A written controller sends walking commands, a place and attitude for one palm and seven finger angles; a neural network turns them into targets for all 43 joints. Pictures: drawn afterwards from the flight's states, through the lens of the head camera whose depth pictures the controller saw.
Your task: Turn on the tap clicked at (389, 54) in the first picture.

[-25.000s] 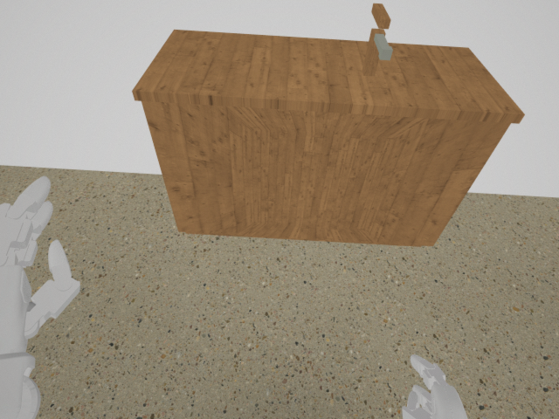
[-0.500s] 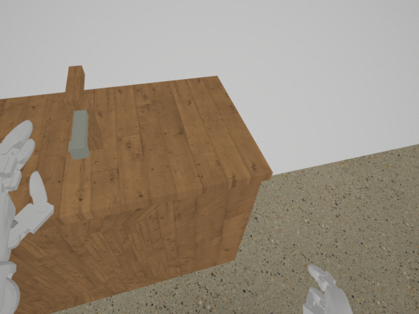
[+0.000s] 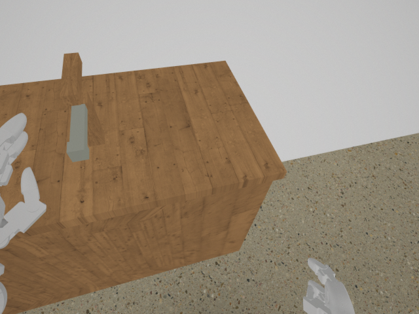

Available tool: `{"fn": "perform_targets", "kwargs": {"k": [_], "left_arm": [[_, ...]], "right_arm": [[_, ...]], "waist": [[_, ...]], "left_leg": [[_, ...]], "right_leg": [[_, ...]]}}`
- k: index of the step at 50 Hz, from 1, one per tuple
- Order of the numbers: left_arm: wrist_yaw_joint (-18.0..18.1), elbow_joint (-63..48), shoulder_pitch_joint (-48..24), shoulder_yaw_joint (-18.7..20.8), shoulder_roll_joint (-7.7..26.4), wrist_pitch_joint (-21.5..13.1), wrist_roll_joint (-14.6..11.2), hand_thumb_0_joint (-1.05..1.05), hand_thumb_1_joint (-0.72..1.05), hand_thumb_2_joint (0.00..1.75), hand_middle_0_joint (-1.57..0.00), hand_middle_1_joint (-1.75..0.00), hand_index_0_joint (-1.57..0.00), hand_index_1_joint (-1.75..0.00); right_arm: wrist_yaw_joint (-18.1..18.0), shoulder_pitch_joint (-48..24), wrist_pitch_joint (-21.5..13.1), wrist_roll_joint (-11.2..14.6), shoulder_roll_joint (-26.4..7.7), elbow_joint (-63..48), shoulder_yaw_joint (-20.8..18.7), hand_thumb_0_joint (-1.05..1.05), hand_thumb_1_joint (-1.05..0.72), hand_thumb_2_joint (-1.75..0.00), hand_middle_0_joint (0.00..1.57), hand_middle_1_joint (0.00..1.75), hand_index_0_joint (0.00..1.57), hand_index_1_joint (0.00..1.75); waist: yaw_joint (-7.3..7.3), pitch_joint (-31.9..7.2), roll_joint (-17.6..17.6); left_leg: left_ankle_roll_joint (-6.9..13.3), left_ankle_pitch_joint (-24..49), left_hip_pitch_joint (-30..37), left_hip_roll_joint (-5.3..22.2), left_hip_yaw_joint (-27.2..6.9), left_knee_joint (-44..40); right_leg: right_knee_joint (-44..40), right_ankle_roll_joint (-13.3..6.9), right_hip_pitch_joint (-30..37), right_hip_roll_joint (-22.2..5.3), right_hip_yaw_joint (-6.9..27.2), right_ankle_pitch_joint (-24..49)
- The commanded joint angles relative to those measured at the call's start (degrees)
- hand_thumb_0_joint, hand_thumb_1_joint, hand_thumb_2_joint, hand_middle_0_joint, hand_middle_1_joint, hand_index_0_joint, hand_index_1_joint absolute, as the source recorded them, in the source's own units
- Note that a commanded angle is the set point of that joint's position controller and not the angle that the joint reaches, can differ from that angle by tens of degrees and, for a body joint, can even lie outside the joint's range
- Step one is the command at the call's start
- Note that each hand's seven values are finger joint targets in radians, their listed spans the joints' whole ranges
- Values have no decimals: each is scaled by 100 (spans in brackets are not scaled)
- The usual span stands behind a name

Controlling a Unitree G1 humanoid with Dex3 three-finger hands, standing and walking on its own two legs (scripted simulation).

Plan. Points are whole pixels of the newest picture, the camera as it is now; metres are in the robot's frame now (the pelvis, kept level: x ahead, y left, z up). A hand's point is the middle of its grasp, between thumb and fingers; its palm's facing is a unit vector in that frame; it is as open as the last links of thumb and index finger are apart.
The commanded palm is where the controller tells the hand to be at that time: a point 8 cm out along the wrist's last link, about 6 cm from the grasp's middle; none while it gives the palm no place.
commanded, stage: come to a stop and stand still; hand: left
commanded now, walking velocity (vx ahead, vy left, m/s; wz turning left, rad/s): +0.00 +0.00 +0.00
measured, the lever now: (78, 150) +0.36 +0.26 +0.10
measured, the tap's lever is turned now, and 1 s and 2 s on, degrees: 0 0 0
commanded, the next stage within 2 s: look again from close up in 0.12 s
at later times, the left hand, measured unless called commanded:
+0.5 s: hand (66, 233) +0.19 +0.20 +0.16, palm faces +0.24 -0.89 -0.38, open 7.4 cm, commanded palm +0.14 +0.26 +0.18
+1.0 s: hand (24, 254) +0.16 +0.24 +0.15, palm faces +0.36 -0.87 -0.33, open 7.4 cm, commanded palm +0.11 +0.27 +0.18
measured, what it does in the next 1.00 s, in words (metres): steps on the spot: right foot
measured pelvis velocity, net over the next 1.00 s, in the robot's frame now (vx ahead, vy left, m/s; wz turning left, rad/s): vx -0.07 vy -0.01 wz -0.04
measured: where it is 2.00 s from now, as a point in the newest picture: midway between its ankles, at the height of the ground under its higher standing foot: outside the picture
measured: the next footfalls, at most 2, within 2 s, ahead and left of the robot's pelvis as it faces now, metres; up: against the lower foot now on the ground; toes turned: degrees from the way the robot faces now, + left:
right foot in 0.48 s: -0.04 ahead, -0.14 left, +0.00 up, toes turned -1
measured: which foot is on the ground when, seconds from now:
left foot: down 0.00-1.00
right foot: down 0.00-0.34, up 0.36-0.46, down 0.48-1.00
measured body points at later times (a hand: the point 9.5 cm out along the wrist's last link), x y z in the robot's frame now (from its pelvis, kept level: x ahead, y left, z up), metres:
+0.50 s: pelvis -0.04 -0.01 -0.01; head -0.02 -0.01 +0.44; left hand +0.17 +0.25 +0.18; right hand +0.14 -0.22 -0.07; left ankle -0.03 +0.04 -0.74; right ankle -0.03 -0.12 -0.74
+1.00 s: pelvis -0.07 -0.01 +0.00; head -0.07 +0.02 +0.44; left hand +0.14 +0.28 +0.17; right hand +0.08 -0.25 -0.07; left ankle -0.03 +0.04 -0.74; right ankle -0.06 -0.13 -0.72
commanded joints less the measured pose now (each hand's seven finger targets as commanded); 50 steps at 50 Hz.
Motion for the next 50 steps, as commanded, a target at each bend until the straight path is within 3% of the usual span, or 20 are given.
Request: {"fn": "perform_targets", "kwargs": {"k": [1,10,11,12,13,14,15,16,18,21,24,25,28,32,36,38,41,43,46,50], "left_arm": [[155,-978,32,611,652,-264,-74,0,90,90,-20,-30,-20,-30],[189,-1290,-725,457,786,-247,36,0,90,90,-20,-30,-20,-30],[187,-2239,-6504,3678,5148,-865,1201,0,90,90,-20,-30,-20,-30],[-98,1090,-3354,1558,1753,-595,383,0,90,90,-20,-30,-20,-30],[-109,469,-2132,1188,1452,-622,190,0,90,90,-20,-30,-20,-30],[-83,699,-1856,658,784,-567,82,0,90,90,-20,-30,-20,-30],[-150,473,-1466,162,235,-612,12,0,90,90,-20,-30,-20,-30],[-168,-48,-1255,131,362,-640,24,0,90,90,-20,-30,-20,-30],[-206,-516,-827,-106,282,-615,57,0,90,90,-20,-30,-20,-30],[-117,-550,-630,194,541,-582,81,0,90,90,-20,-30,-20,-30],[24,-244,-799,957,1123,-567,34,0,90,90,-20,-30,-20,-30],[78,-327,-989,1278,1504,-582,26,0,90,90,-20,-30,-20,-30],[60,-394,-1241,965,1130,-631,-86,0,90,90,-20,-30,-20,-30],[13,-702,-1024,434,748,-716,-42,0,90,90,-20,-30,-20,-30],[35,-436,-1046,-5,495,-645,75,0,90,90,-20,-30,-20,-30],[97,-337,-1241,89,634,-619,99,0,90,90,-20,-30,-20,-30],[171,-139,-1349,315,748,-601,100,0,90,90,-20,-30,-20,-30],[154,44,-1086,340,691,-576,85,0,90,90,-20,-30,-20,-30],[97,-453,-1452,393,743,-644,177,0,90,90,-20,-30,-20,-30],[45,-841,-1660,421,770,-730,258,0,90,90,-20,-30,-20,-30]], "right_arm": [[-74,-277,-243,41,-806,-801,-326,0,-90,-90,20,30,20,30],[-99,-420,-294,-17,-779,-789,-303,0,-90,-90,20,30,20,30],[19,403,-836,-337,-981,-666,-193,0,-90,-90,20,30,20,30],[69,-239,-887,-56,-228,-488,13,0,-90,-90,20,30,20,30],[41,-44,-913,-101,-610,-702,-215,0,-90,-90,20,30,20,30],[80,2,-897,-34,-789,-641,-231,0,-90,-90,20,30,20,30],[154,-186,-885,67,-692,-630,-227,0,-90,-90,20,30,20,30],[237,-43,-826,-14,-853,-682,-296,0,-90,-90,20,30,20,30],[384,-182,-765,-76,-762,-822,-284,0,-90,-90,20,30,20,30],[393,-296,-694,-78,-744,-917,-243,0,-90,-90,20,30,20,30],[165,-529,-575,-8,-739,-1053,-180,0,-90,-90,20,30,20,30],[87,-595,-536,-12,-751,-1029,-139,0,-90,-90,20,30,20,30],[-49,-592,-570,13,-668,-1017,-160,0,-90,-90,20,30,20,30],[-40,-543,-708,-37,-697,-918,-104,0,-90,-90,20,30,20,30],[-57,-369,-765,-69,-810,-825,-157,0,-90,-90,20,30,20,30],[-76,-285,-741,-42,-835,-729,-182,0,-90,-90,20,30,20,30],[-110,-235,-712,-44,-788,-621,-156,0,-90,-90,20,30,20,30],[-163,-233,-694,-53,-781,-650,-145,0,-90,-90,20,30,20,30],[-158,-410,-707,-37,-840,-757,-117,0,-90,-90,20,30,20,30],[-48,-440,-875,-91,-749,-802,-129,0,-90,-90,20,30,20,30]], "waist": [[21,-1406,252],[64,-991,821],[331,-512,-10],[348,-1652,-525],[250,-1382,-428],[78,-1498,43],[98,-1625,997],[130,-1644,1533],[179,-1302,1552],[179,-949,156],[217,-1062,-927],[186,-1076,-639],[119,-1162,-44],[129,-1018,648],[79,-649,78],[52,-584,-395],[6,-666,-394],[40,-403,-148],[27,12,1304],[135,-518,776]], "left_leg": [[-838,3311,38,953,-624,-100],[-924,3591,441,1176,-847,-604],[-127,2838,-1661,1133,-575,354],[-404,3104,-330,491,-726,717],[-577,2994,185,634,-606,503],[-687,2653,378,676,-679,-171],[-682,3375,922,862,-590,-520],[-627,4149,1050,1209,-825,-623],[-511,4648,955,1469,-880,-772],[-385,4050,233,1527,-862,-914],[-517,2345,-755,1161,-687,-505],[-547,1736,-784,969,-582,-485],[-351,753,-320,702,-522,-367],[-136,-592,-322,732,-543,-631],[-51,-1081,-471,492,-361,19],[-80,-485,-467,404,-205,677],[-98,-259,-235,485,-263,467],[-17,-943,-28,632,-540,-109],[238,-2900,-1356,1749,-2266,-2288],[-1,-385,-649,1521,-1244,-1654]], "right_leg": [[245,-469,1009,-702,414,2003],[264,-270,380,-400,158,511],[497,-64,988,-202,388,770],[225,-759,489,-812,833,1543],[-150,-831,569,-973,1540,2746],[125,-749,695,-1056,1430,2323],[608,-441,335,-682,984,1815],[924,-213,26,-466,651,638],[1454,-110,-396,-343,279,-496],[1381,-67,-73,-336,76,-540],[187,-149,1092,-614,252,902],[80,-217,1111,-769,434,1105],[-311,-364,537,-947,1028,372],[-733,-269,114,-884,1107,-1382],[-1090,-452,-600,-1136,1520,-2810],[-1068,-612,-721,-1451,1738,-2583],[-733,-636,-813,-1508,1488,-2159],[-602,-426,-1410,-1079,1158,-2853],[1694,-31,-557,-75,277,-1468],[1121,19,17,-254,254,-610]]}}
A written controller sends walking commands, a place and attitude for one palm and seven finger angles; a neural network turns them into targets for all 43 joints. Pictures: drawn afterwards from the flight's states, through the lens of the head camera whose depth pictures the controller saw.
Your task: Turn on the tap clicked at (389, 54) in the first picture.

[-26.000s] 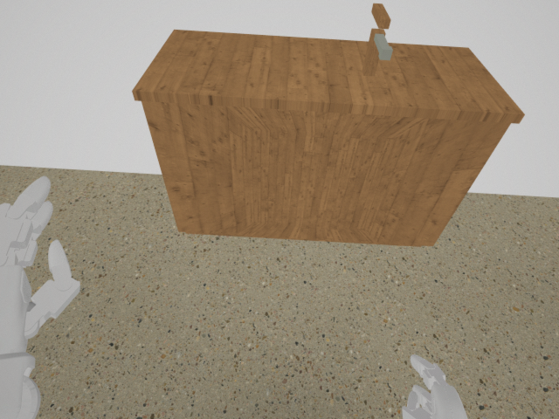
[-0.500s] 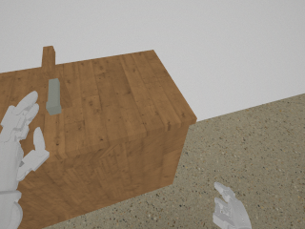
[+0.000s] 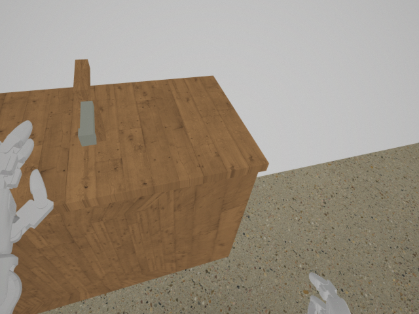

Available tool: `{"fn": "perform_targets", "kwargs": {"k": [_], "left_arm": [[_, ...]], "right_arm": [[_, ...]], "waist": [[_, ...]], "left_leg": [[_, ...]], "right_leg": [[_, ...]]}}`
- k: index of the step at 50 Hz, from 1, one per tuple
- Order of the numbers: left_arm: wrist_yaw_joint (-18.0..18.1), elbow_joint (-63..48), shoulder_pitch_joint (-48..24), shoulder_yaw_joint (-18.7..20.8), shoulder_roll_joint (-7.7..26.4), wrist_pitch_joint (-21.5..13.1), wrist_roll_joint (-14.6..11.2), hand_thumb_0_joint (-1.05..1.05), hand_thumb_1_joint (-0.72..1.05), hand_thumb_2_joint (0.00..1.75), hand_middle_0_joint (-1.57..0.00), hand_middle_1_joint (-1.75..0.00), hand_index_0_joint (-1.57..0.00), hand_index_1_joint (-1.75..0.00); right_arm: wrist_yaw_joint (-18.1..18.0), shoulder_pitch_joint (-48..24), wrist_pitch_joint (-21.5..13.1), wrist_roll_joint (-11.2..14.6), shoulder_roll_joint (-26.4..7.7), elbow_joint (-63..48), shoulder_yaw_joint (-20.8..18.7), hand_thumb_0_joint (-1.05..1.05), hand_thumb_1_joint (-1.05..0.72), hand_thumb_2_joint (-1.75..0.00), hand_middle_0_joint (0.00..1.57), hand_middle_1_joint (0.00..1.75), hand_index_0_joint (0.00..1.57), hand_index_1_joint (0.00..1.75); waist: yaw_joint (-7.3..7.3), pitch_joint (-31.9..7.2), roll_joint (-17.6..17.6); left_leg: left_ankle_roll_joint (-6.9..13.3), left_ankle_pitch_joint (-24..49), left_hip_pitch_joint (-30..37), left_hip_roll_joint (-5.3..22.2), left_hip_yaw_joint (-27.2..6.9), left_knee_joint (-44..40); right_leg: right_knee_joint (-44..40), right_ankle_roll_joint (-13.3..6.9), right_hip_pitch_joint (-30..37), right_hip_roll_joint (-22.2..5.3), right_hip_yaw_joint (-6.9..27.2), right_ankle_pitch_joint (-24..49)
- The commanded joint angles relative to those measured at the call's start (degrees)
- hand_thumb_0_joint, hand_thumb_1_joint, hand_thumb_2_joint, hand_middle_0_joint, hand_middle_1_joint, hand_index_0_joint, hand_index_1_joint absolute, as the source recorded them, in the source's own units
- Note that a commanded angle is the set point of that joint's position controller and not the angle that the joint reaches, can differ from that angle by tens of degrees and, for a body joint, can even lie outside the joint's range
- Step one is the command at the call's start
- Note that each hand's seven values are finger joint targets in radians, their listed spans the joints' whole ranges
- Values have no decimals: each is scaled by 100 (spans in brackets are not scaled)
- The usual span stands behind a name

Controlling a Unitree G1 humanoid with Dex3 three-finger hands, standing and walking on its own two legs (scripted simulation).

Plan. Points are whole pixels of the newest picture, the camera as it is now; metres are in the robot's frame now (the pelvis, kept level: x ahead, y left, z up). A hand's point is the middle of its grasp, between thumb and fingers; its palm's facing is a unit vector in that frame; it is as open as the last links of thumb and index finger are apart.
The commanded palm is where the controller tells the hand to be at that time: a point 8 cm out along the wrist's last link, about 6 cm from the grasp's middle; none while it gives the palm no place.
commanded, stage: come to a stop and stand still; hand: left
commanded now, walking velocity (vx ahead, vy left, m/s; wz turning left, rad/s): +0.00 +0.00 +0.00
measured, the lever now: (87, 136) +0.41 +0.29 +0.11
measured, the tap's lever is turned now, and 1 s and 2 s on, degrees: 0 0 0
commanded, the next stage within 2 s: look again from close up in 1.88 s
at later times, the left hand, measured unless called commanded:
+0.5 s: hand (21, 168) +0.23 +0.28 +0.21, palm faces +0.50 -0.74 -0.44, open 7.4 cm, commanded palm +0.15 +0.27 +0.18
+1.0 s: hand (78, 179) +0.25 +0.22 +0.18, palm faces +0.36 -0.83 -0.42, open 7.4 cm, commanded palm +0.18 +0.26 +0.18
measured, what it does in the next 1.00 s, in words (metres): stands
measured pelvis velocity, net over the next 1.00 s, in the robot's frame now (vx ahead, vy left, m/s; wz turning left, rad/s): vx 0.02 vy -0.02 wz -0.02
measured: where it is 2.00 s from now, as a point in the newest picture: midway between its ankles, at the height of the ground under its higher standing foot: outside the picture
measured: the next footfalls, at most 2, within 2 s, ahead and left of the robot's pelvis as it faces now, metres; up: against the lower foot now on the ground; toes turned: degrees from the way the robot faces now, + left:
none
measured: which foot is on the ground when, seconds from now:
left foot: down 0.00-1.00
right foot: down 0.00-1.00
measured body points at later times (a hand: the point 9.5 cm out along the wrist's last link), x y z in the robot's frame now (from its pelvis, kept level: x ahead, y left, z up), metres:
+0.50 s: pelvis +0.00 -0.01 +0.00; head +0.03 +0.01 +0.45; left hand +0.20 +0.31 +0.23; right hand +0.20 -0.21 -0.07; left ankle +0.03 +0.05 -0.73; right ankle -0.01 -0.13 -0.73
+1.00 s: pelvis +0.02 -0.02 +0.01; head +0.06 -0.01 +0.45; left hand +0.22 +0.26 +0.21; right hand +0.20 -0.26 -0.07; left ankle +0.03 +0.05 -0.73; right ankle -0.01 -0.13 -0.73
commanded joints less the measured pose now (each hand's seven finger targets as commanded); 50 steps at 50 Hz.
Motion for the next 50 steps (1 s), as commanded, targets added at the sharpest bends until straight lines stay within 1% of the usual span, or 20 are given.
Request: {"fn": "perform_targets", "kwargs": {"k": [1,6,7,10,19,20,21,22,23,25,28,33,34,35,36,39,40,41,45,50], "left_arm": [[65,-1808,-932,531,976,-523,72,0,90,90,-20,-30,-20,-30],[45,-1525,-280,622,912,-441,8,0,90,90,-20,-30,-20,-30],[40,-1450,-143,559,790,-389,14,0,90,90,-20,-30,-20,-30],[30,-1517,121,757,941,-288,-20,0,90,90,-20,-30,-20,-30],[70,-1872,-48,688,966,-201,-72,0,90,90,-20,-30,-20,-30],[254,-3215,-5121,2027,5244,-948,207,0,90,90,-20,-30,-20,-30],[154,-925,-3071,1938,2210,-614,216,0,90,90,-20,-30,-20,-30],[143,-715,-2385,1311,1738,-485,22,0,90,90,-20,-30,-20,-30],[184,-190,-2045,1312,1876,-406,20,0,90,90,-20,-30,-20,-30],[39,-216,-1363,886,1379,-391,-123,0,90,90,-20,-30,-20,-30],[-75,-877,-144,253,657,-248,-190,0,90,90,-20,-30,-20,-30],[48,-1260,-27,731,1082,-93,-155,0,90,90,-20,-30,-20,-30],[64,-1387,-210,808,1149,-111,-141,0,90,90,-20,-30,-20,-30],[138,-1773,-605,1279,1761,-161,-100,0,90,90,-20,-30,-20,-30],[127,-1657,-548,1051,1377,-173,-132,0,90,90,-20,-30,-20,-30],[178,-1926,-683,976,1387,-152,-144,0,90,90,-20,-30,-20,-30],[202,-2104,-768,1153,1630,-151,-130,0,90,90,-20,-30,-20,-30],[187,-2200,-645,965,1369,-160,-148,0,90,90,-20,-30,-20,-30],[206,-2000,290,915,1077,-115,-168,0,90,90,-20,-30,-20,-30],[181,-1177,926,855,808,35,-187,0,90,90,-20,-30,-20,-30]], "right_arm": [[69,-788,-505,-54,-760,-940,-212,0,-90,-90,20,30,20,30],[172,-734,-470,-80,-770,-842,-206,0,-90,-90,20,30,20,30],[164,-661,-434,-38,-783,-831,-286,0,-90,-90,20,30,20,30],[148,-743,-295,-11,-742,-901,-268,0,-90,-90,20,30,20,30],[56,-915,-146,13,-696,-1021,-223,0,-90,-90,20,30,20,30],[-340,78,-101,234,-1127,-1657,823,0,-90,-90,20,30,20,30],[-196,-588,-263,137,-271,-1290,66,0,-90,-90,20,30,20,30],[-2,-898,-263,-113,-632,-1027,52,0,-90,-90,20,30,20,30],[77,-864,-258,-124,-1014,-1003,-149,0,-90,-90,20,30,20,30],[205,-686,-227,-124,-997,-1027,-199,0,-90,-90,20,30,20,30],[358,-731,-181,0,-991,-1075,-277,0,-90,-90,20,30,20,30],[187,-1055,-104,-20,-908,-1091,-205,0,-90,-90,20,30,20,30],[137,-1108,-89,-50,-896,-1081,-183,0,-90,-90,20,30,20,30],[76,-1201,-55,-90,-952,-1065,-188,0,-90,-90,20,30,20,30],[31,-1193,-55,-97,-823,-1064,-148,0,-90,-90,20,30,20,30],[-12,-1145,-119,-73,-833,-1087,-134,0,-90,-90,20,30,20,30],[-20,-1170,-131,-82,-863,-1073,-132,0,-90,-90,20,30,20,30],[-18,-1138,-158,-68,-818,-1082,-126,0,-90,-90,20,30,20,30],[39,-1046,-194,-49,-886,-1045,-187,0,-90,-90,20,30,20,30],[31,-978,22,-42,-932,-959,-282,0,-90,-90,20,30,20,30]], "waist": [[75,-265,913],[22,-885,769],[35,-1055,439],[37,-1162,626],[67,-727,664],[-265,-295,2075],[212,-613,1304],[51,-121,1217],[163,-286,1464],[117,-700,1266],[145,-720,-60],[130,-516,-415],[109,-453,-292],[116,-514,49],[88,-599,307],[114,-725,1170],[125,-927,1178],[111,-1067,1239],[116,-1373,775],[67,-977,156]], "left_leg": [[-302,-368,-177,1324,-1513,-1624],[-990,1870,671,909,-1045,-976],[-922,2270,884,946,-974,-820],[-893,2835,1117,964,-855,-732],[-791,1688,576,1019,-890,-1013],[-539,-81,-1127,959,-1371,-1168],[-576,-536,-301,1310,-1490,-1186],[-676,-356,-117,1173,-1362,-1580],[-610,-410,-10,1141,-1155,-1451],[-667,169,198,972,-1012,-945],[-557,319,436,789,-645,-581],[-484,24,499,737,-531,-578],[-474,-14,465,712,-554,-584],[-468,12,455,706,-568,-599],[-436,133,413,697,-575,-605],[-423,435,381,654,-584,-616],[-426,678,479,674,-605,-576],[-423,1010,582,673,-578,-500],[-435,2136,936,697,-543,-315],[-457,2310,840,795,-499,-435]], "right_leg": [[-819,18,638,-228,105,318],[-1398,-113,1011,-328,124,1669],[-1343,-101,1002,-274,164,1778],[-1335,-66,906,-295,116,1877],[-1567,-48,1127,-337,161,1547],[-425,316,1586,95,131,262],[-493,51,78,-283,27,-334],[-539,-11,38,-167,-155,-388],[-561,-62,99,-164,26,-93],[-1216,-103,205,-308,265,645],[-1697,-146,335,-461,642,1200],[-2070,-128,55,-531,934,601],[-2113,-141,6,-530,953,464],[-2065,-156,69,-523,1000,544],[-1971,-159,248,-535,902,759],[-1830,-169,621,-505,855,1375],[-1743,-158,777,-505,830,1652],[-1676,-156,909,-506,770,1951],[-1549,-118,1089,-477,656,2878],[-1622,-27,815,-401,533,2939]]}}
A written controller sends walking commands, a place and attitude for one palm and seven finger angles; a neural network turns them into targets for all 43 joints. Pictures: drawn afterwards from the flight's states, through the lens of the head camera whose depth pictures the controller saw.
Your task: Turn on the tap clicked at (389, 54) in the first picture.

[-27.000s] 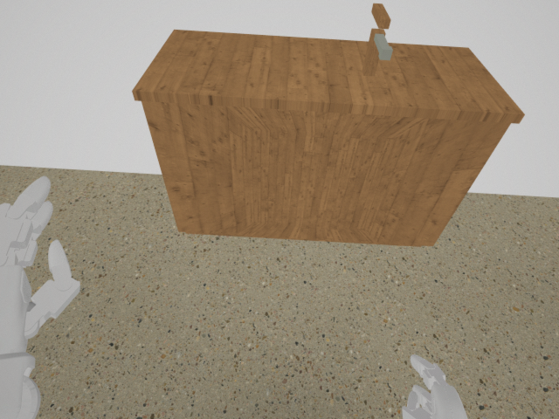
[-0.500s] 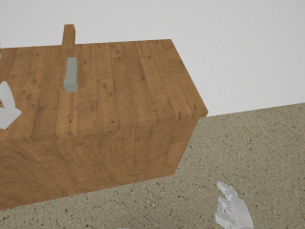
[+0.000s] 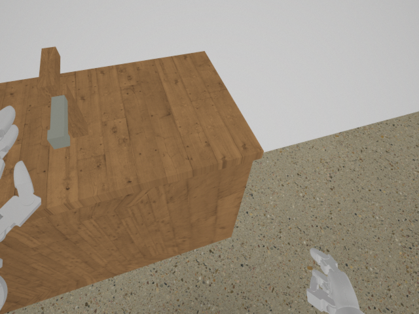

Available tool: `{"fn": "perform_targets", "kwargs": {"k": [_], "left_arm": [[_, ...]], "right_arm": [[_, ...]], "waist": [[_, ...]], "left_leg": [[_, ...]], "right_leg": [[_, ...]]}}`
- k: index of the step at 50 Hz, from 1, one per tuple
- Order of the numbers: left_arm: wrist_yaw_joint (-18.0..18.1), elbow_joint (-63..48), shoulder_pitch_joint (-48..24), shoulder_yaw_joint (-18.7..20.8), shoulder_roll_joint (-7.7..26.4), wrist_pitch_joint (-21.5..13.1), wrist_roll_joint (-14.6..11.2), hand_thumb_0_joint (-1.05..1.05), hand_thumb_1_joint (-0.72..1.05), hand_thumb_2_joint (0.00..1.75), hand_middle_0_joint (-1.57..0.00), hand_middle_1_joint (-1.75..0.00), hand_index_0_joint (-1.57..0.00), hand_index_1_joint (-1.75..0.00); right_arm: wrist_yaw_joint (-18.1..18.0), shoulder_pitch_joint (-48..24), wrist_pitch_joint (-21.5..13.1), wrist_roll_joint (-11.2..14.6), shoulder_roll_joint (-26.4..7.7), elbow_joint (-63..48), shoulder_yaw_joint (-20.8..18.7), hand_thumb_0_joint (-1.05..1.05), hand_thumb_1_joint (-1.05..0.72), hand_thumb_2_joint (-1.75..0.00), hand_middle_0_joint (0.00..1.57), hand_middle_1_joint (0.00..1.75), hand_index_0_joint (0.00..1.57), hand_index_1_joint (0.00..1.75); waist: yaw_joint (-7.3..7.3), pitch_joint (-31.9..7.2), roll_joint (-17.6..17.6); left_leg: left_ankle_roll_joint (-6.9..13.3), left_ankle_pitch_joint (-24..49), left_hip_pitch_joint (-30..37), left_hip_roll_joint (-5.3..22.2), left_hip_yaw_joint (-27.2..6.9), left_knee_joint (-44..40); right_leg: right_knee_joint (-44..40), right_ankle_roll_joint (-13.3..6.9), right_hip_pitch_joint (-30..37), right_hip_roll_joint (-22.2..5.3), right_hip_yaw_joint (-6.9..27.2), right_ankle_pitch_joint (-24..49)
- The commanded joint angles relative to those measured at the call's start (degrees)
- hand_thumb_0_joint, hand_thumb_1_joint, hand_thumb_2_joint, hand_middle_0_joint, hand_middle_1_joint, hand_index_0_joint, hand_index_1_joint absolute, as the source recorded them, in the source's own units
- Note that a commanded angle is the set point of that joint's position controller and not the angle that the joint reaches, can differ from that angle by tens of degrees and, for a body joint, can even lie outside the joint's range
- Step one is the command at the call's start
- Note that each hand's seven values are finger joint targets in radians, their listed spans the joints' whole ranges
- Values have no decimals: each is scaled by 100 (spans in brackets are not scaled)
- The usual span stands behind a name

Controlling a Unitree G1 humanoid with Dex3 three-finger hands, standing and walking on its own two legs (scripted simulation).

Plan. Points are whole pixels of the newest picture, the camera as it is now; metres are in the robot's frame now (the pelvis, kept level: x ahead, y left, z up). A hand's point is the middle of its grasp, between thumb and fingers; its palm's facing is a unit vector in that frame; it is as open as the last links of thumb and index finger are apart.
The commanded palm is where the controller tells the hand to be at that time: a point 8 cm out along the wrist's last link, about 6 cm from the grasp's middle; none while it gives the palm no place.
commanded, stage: come to a stop and stand still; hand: left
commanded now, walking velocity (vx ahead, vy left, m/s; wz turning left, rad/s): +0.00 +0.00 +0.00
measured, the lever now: (59, 138) +0.39 +0.32 +0.10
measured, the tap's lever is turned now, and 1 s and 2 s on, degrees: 0 0 0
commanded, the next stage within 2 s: look again from close up in 0.88 s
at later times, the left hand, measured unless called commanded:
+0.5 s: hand (3, 221) +0.20 +0.28 +0.16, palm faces +0.39 -0.85 -0.36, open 7.4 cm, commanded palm +0.14 +0.31 +0.18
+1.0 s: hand out of the picture +0.18 +0.28 +0.16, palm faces +0.41 -0.83 -0.37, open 7.4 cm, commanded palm +0.13 +0.31 +0.18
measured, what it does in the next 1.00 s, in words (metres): stands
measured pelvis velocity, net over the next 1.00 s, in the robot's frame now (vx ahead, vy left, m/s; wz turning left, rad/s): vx -0.03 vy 0.03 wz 0.00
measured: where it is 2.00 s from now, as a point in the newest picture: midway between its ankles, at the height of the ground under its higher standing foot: outside the picture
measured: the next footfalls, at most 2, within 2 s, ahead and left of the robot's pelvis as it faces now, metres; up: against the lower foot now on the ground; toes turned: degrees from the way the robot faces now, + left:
none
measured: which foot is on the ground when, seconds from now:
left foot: down 0.00-1.00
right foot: down 0.00-1.00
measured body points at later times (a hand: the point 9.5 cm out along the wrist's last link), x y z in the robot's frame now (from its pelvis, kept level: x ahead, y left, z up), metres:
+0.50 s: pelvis -0.02 +0.03 +0.00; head +0.01 +0.05 +0.45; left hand +0.17 +0.32 +0.18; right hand +0.18 -0.18 -0.07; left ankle +0.01 +0.07 -0.74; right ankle -0.02 -0.11 -0.74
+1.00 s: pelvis -0.03 +0.03 +0.00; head -0.01 +0.03 +0.45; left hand +0.16 +0.32 +0.18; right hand +0.16 -0.19 -0.08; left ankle +0.01 +0.07 -0.74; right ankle -0.02 -0.11 -0.74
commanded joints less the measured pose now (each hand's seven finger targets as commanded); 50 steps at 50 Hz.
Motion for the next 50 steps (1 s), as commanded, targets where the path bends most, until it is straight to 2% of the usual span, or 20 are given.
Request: {"fn": "perform_targets", "kwargs": {"k": [1,4,5,6,9,10,11,14,15,22,24,29,30,34,35,39,40,41,46,50], "left_arm": [[62,-276,461,407,517,-117,-29,0,90,90,-20,-30,-20,-30],[52,-246,41,454,689,-99,-32,0,90,90,-20,-30,-20,-30],[65,-427,-170,542,853,-99,-23,0,90,90,-20,-30,-20,-30],[50,-490,-321,358,683,-102,-23,0,90,90,-20,-30,-20,-30],[76,-908,-705,279,755,-120,-1,0,90,90,-20,-30,-20,-30],[101,-1142,-870,382,937,-122,9,0,90,90,-20,-30,-20,-30],[103,-1180,-869,225,765,-115,7,0,90,90,-20,-30,-20,-30],[141,-1145,-692,254,751,-96,10,0,90,90,-20,-30,-20,-30],[157,-1172,-658,363,851,-90,16,0,90,90,-20,-30,-20,-30],[119,-810,-344,280,635,-102,-25,0,90,90,-20,-30,-20,-30],[116,-648,-287,253,589,-91,-17,0,90,90,-20,-30,-20,-30],[138,-770,-440,226,628,-114,32,0,90,90,-20,-30,-20,-30],[149,-876,-539,279,721,-115,40,0,90,90,-20,-30,-20,-30],[181,-974,-694,137,606,-157,93,0,90,90,-20,-30,-20,-30],[199,-1056,-745,312,788,-167,102,0,90,90,-20,-30,-20,-30],[208,-945,-499,234,631,-183,81,0,90,90,-20,-30,-20,-30],[215,-883,-423,347,736,-176,82,0,90,90,-20,-30,-20,-30],[202,-820,-345,272,613,-176,60,0,90,90,-20,-30,-20,-30],[178,-572,-278,183,512,-157,53,0,90,90,-20,-30,-20,-30],[188,-697,-514,260,674,-159,59,0,90,90,-20,-30,-20,-30]], "right_arm": [[-51,-362,-152,29,-622,-860,-284,0,-90,-90,20,30,20,30],[-114,-446,-93,21,-615,-893,-268,0,-90,-90,20,30,20,30],[-141,-485,-77,9,-622,-900,-255,0,-90,-90,20,30,20,30],[-149,-491,-80,8,-579,-921,-226,0,-90,-90,20,30,20,30],[-160,-546,-139,-7,-562,-977,-184,0,-90,-90,20,30,20,30],[-174,-612,-144,-23,-575,-986,-165,0,-90,-90,20,30,20,30],[-168,-595,-165,-23,-525,-1007,-140,0,-90,-90,20,30,20,30],[-146,-564,-204,-38,-533,-988,-137,0,-90,-90,20,30,20,30],[-144,-553,-195,-41,-567,-970,-153,0,-90,-90,20,30,20,30],[-120,-523,-99,-50,-562,-962,-169,0,-90,-90,20,30,20,30],[-135,-524,-87,-57,-554,-972,-170,0,-90,-90,20,30,20,30],[-158,-555,-116,-49,-570,-994,-190,0,-90,-90,20,30,20,30],[-168,-585,-127,-51,-593,-1004,-191,0,-90,-90,20,30,20,30],[-161,-547,-201,-51,-583,-966,-189,0,-90,-90,20,30,20,30],[-176,-559,-206,-60,-597,-954,-203,0,-90,-90,20,30,20,30],[-166,-527,-225,-70,-552,-934,-197,0,-90,-90,20,30,20,30],[-172,-538,-222,-74,-566,-925,-212,0,-90,-90,20,30,20,30],[-165,-518,-209,-74,-530,-916,-206,0,-90,-90,20,30,20,30],[-163,-513,-171,-56,-539,-890,-233,0,-90,-90,20,30,20,30],[-185,-564,-181,-57,-569,-882,-244,0,-90,-90,20,30,20,30]], "waist": [[29,-1214,-267],[35,-1057,-251],[48,-1119,-125],[34,-1131,-72],[76,-1231,223],[90,-1299,461],[87,-1300,483],[110,-1297,414],[109,-1345,540],[83,-1058,483],[92,-962,325],[103,-1004,245],[98,-1023,398],[95,-952,569],[109,-1010,620],[111,-1011,508],[119,-1017,512],[116,-1020,337],[88,-890,193],[90,-943,254]], "left_leg": [[-224,2208,907,573,-488,-240],[-202,1678,855,573,-517,-397],[-200,1710,930,560,-513,-445],[-196,1701,939,566,-518,-474],[-186,1614,1022,545,-524,-553],[-197,1734,1091,536,-531,-564],[-200,1758,1074,559,-545,-557],[-260,1644,1016,561,-597,-626],[-296,1728,1058,556,-603,-634],[-517,892,746,668,-793,-1082],[-495,289,592,715,-879,-1273],[-466,-166,498,724,-909,-1404],[-472,-151,524,704,-890,-1415],[-504,-601,420,718,-983,-1553],[-521,-569,408,719,-1023,-1599],[-560,-522,426,710,-999,-1565],[-580,-424,461,691,-978,-1557],[-593,-317,493,698,-967,-1510],[-539,-367,441,618,-851,-1395],[-498,-285,493,554,-833,-1342]], "right_leg": [[-136,17,104,-619,252,2187],[-269,31,-46,-603,310,1762],[-255,27,-15,-591,308,1783],[-239,28,19,-592,257,1724],[-256,18,108,-577,236,1636],[-230,9,122,-565,250,1685],[-225,9,164,-571,197,1636],[-262,0,206,-537,173,1483],[-236,-15,214,-518,185,1484],[-232,17,35,-406,20,790],[-256,40,33,-394,18,622],[-253,48,152,-411,49,605],[-235,47,156,-408,65,617],[-151,53,183,-367,32,492],[-107,61,242,-345,15,509],[-134,48,242,-368,-2,476],[-149,41,216,-367,19,492],[-183,33,212,-383,8,513],[-377,19,106,-425,94,455],[-443,13,74,-419,150,468]]}}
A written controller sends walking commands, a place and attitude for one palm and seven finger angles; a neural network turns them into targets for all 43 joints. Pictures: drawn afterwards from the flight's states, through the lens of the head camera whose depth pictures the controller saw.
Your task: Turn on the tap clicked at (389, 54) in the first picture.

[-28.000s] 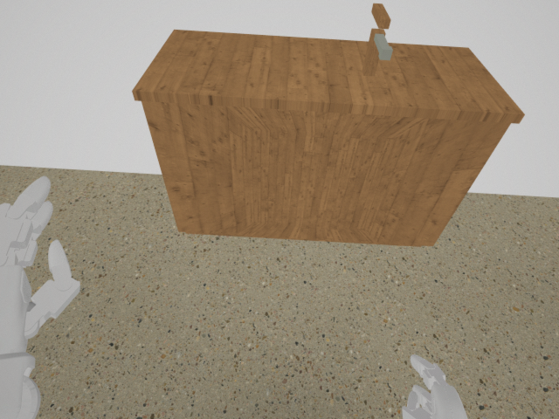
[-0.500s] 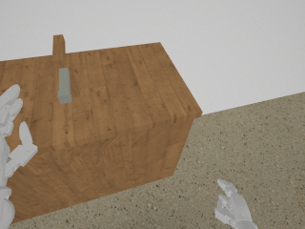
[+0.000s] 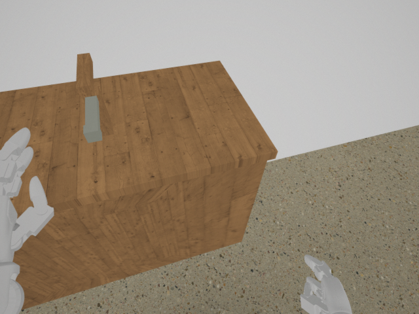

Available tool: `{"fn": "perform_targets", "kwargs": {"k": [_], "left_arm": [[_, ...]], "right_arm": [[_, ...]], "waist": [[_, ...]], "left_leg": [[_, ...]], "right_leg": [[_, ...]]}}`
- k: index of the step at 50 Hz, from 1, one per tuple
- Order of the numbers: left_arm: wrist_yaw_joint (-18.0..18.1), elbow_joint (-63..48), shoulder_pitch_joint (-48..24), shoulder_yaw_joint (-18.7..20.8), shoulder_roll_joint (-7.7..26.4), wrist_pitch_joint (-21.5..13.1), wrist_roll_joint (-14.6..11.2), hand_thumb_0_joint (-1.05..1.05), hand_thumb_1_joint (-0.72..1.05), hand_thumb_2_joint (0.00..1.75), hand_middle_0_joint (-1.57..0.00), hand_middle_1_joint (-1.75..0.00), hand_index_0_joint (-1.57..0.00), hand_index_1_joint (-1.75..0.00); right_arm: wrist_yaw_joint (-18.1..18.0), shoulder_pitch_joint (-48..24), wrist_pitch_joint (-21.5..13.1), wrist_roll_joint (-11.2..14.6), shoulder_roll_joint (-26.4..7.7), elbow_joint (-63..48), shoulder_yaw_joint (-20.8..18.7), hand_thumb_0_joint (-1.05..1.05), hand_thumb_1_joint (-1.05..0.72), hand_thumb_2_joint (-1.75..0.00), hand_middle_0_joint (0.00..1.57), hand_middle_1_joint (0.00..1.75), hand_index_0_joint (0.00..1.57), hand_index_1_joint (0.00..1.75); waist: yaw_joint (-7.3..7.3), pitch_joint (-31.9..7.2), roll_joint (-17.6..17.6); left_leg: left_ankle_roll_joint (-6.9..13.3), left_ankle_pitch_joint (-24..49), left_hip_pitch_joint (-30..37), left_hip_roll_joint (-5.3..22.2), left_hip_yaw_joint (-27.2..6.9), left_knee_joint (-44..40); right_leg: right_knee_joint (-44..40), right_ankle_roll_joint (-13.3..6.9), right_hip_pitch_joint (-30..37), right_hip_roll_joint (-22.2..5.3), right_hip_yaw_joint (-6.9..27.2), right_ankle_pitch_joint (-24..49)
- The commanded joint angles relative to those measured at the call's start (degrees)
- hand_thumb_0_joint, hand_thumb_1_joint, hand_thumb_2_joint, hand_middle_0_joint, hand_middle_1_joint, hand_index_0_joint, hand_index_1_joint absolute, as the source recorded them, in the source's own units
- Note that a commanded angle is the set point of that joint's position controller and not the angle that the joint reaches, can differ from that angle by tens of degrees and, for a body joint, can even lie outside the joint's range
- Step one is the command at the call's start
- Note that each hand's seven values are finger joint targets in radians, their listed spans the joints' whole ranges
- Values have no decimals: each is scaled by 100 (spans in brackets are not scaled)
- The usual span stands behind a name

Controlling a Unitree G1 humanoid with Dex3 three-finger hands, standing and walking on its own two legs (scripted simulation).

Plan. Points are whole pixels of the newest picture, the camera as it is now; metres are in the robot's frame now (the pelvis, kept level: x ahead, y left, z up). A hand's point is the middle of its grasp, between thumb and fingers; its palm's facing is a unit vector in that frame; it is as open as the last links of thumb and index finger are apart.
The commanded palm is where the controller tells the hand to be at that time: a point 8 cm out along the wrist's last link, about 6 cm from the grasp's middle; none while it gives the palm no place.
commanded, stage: look again from close up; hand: left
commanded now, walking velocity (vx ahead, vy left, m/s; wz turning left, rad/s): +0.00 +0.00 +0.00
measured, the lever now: (92, 132) +0.42 +0.29 +0.10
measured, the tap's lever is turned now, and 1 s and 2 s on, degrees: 0 0 0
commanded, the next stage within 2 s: turn the palm inward beside the body in 0.30 s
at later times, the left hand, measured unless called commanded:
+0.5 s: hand (44, 177) +0.25 +0.26 +0.18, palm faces +0.46 -0.78 -0.42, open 7.4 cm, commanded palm +0.16 +0.26 +0.17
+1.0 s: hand (76, 222) +0.20 +0.21 +0.15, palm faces +0.54 -0.79 -0.30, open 7.4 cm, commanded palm +0.15 +0.24 +0.17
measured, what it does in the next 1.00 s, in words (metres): shifts its weight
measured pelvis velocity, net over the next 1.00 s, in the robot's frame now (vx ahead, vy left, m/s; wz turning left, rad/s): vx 0.01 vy -0.08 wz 0.09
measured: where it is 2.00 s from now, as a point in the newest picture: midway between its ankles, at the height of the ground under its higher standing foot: outside the picture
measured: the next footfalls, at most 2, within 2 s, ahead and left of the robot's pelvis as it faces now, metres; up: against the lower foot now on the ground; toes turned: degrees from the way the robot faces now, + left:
none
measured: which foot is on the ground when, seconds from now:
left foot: down 0.00-1.00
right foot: down 0.00-1.00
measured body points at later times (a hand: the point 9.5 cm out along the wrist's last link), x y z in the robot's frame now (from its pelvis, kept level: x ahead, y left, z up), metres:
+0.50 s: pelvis +0.01 -0.03 +0.00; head +0.03 -0.02 +0.45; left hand +0.22 +0.30 +0.20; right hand +0.20 -0.23 -0.08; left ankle +0.04 +0.04 -0.74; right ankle +0.01 -0.14 -0.74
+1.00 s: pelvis +0.01 -0.08 -0.02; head -0.01 -0.11 +0.43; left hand +0.17 +0.25 +0.16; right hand +0.22 -0.29 -0.11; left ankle +0.04 +0.04 -0.74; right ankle +0.01 -0.14 -0.74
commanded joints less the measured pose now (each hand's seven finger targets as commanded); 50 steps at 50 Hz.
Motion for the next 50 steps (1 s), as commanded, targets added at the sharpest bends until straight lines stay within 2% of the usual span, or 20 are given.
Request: {"fn": "perform_targets", "kwargs": {"k": [1,11,19,20,21,22,23,24,26,29,30,31,34,35,36,39,41,43,46,50], "left_arm": [[100,-1260,-539,522,865,-332,-2,0,90,90,-20,-30,-20,-30],[122,-1280,-279,550,865,-278,-83,0,90,90,-20,-30,-20,-30],[116,-1137,-311,525,899,-227,-119,0,90,90,-20,-30,-20,-30],[218,-2743,-5681,2063,5743,-1082,230,0,90,90,-20,-30,-20,-30],[-172,582,-4032,1766,2361,-82,826,0,90,90,-20,-30,-20,-30],[-277,428,-2399,785,1285,56,159,0,90,90,-20,-30,-20,-30],[-309,-120,-1737,1102,1384,157,-90,0,90,90,-20,-30,-20,-30],[-536,-322,-1750,536,636,363,-557,0,90,90,-20,-30,-20,-30],[-805,-363,-1140,481,572,825,-1051,0,90,90,-20,-30,-20,-30],[-660,-520,-902,134,841,1325,-370,0,90,90,-20,-30,-20,-30],[-488,-634,-865,470,1277,1384,-143,0,90,90,-20,-30,-20,-30],[-368,-781,-1000,386,1213,1351,43,0,90,90,-20,-30,-20,-30],[19,-951,-1157,1100,1501,896,-158,0,90,90,-20,-30,-20,-30],[132,-1181,-1474,1508,1905,634,-307,0,90,90,-20,-30,-20,-30],[182,-1288,-1729,1350,1650,400,-404,0,90,90,-20,-30,-20,-30],[219,-743,-1868,1134,1405,-13,-477,0,90,90,-20,-30,-20,-30],[124,-494,-2096,844,1341,77,-407,0,90,90,-20,-30,-20,-30],[-53,-218,-2082,395,1151,422,-388,0,90,90,-20,-30,-20,-30],[-353,-96,-2146,83,1061,1046,-487,0,90,90,-20,-30,-20,-30],[-370,-281,-2028,682,1464,1228,-614,0,90,90,-20,-30,-20,-30]], "right_arm": [[-80,-639,-332,15,-743,-915,-314,0,-90,-90,20,30,20,30],[-105,-631,-300,0,-707,-912,-297,0,-90,-90,20,30,20,30],[-137,-655,-230,14,-722,-917,-296,0,-90,-90,20,30,20,30],[-513,429,-248,442,-1070,-1753,814,0,-90,-90,20,30,20,30],[-264,-235,-453,-280,-610,-491,-276,0,-90,-90,20,30,20,30],[78,-99,-504,-302,-678,-423,-281,0,-90,-90,20,30,20,30],[143,106,-428,-262,-1092,-403,-474,0,-90,-90,20,30,20,30],[150,-232,-505,-180,-977,-523,-403,0,-90,-90,20,30,20,30],[210,-590,-591,-42,-984,-473,-268,0,-90,-90,20,30,20,30],[243,-884,-443,59,-997,-605,-133,0,-90,-90,20,30,20,30],[227,-973,-375,95,-1026,-666,-123,0,-90,-90,20,30,20,30],[187,-1032,-341,37,-954,-732,-122,0,-90,-90,20,30,20,30],[5,-1103,-373,-33,-849,-674,-164,0,-90,-90,20,30,20,30],[-65,-1104,-411,-34,-815,-573,-161,0,-90,-90,20,30,20,30],[-88,-1163,-458,-52,-690,-559,-161,0,-90,-90,20,30,20,30],[-139,-989,-617,-38,-644,-179,-181,0,-90,-90,20,30,20,30],[-187,-994,-687,-31,-636,-66,-175,0,-90,-90,20,30,20,30],[-269,-1050,-739,5,-713,-30,-174,0,-90,-90,20,30,20,30],[-436,-1115,-790,90,-780,-58,-175,0,-90,-90,20,30,20,30],[-520,-1243,-896,125,-776,-67,-207,0,-90,-90,20,30,20,30]], "waist": [[-39,-828,234],[-35,-969,252],[-52,-863,104],[-552,-66,850],[237,-1691,984],[-211,-1499,135],[20,-2518,330],[176,-2616,320],[411,-2138,912],[243,-605,541],[236,-324,348],[129,-269,93],[169,-673,-697],[230,-804,-619],[248,-1068,-482],[135,-669,508],[68,-567,972],[13,-304,990],[16,-191,314],[214,-344,-655]], "left_leg": [[-661,-667,396,831,-927,-753],[-637,284,574,693,-762,-394],[-534,121,608,657,-724,-402],[-151,-1413,-1261,686,-1091,-578],[-603,1559,1020,621,-943,-112],[-1074,2645,1576,729,-1041,-73],[-1055,3256,2407,889,-1063,108],[-1032,3081,2605,791,-1074,136],[-950,2455,2211,664,-822,146],[-665,818,720,562,-719,45],[-566,500,428,532,-642,-6],[-504,233,285,511,-653,-2],[-365,-348,224,431,-627,262],[-361,-412,272,402,-585,366],[-359,-489,315,351,-547,455],[-371,-1066,204,262,-474,733],[-386,-1193,48,229,-448,930],[-407,-1232,-66,254,-467,1015],[-428,-1201,-207,311,-579,1100],[-455,-866,-340,396,-756,1172]], "right_leg": [[-160,-235,64,-135,36,180],[-289,-275,177,-204,74,610],[-497,-237,48,-194,87,539],[242,179,1502,343,-134,-305],[709,-306,55,225,-189,680],[653,-326,-698,390,-725,108],[822,-280,-798,381,-549,86],[856,-269,-848,288,-505,-65],[737,-357,-612,144,-521,99],[554,-385,-509,120,-706,341],[479,-401,-439,153,-669,286],[480,-372,-505,126,-676,110],[397,-244,-631,147,-517,-535],[298,-228,-611,154,-387,-672],[310,-217,-494,117,-298,-828],[73,-220,-838,-24,9,-1493],[-95,-250,-860,-239,372,-1940],[-267,-258,-925,-404,605,-2247],[-461,-106,-813,-617,933,-2430],[-415,89,-599,-725,1040,-1841]]}}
